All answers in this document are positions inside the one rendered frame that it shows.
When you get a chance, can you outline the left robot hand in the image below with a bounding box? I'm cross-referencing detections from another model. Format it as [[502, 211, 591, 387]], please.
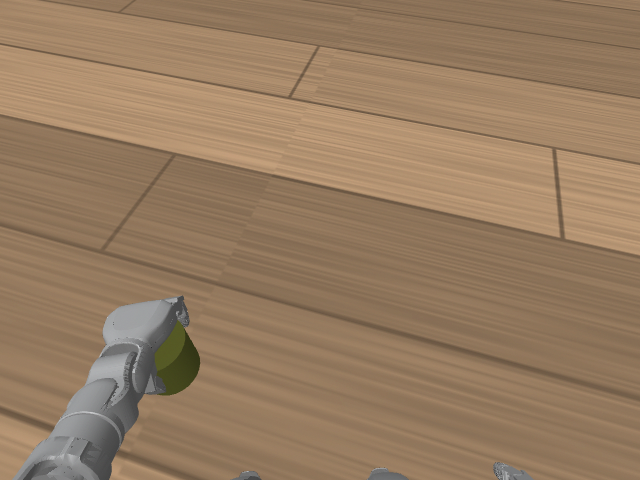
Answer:
[[103, 296, 189, 395]]

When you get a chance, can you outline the left robot arm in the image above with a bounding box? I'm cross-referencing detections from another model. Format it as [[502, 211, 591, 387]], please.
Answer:
[[12, 338, 155, 480]]

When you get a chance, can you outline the mug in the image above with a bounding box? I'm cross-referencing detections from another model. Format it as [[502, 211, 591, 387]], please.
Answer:
[[154, 320, 200, 396]]

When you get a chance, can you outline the right robot hand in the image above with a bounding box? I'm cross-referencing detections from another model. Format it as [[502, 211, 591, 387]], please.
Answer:
[[493, 462, 534, 480]]

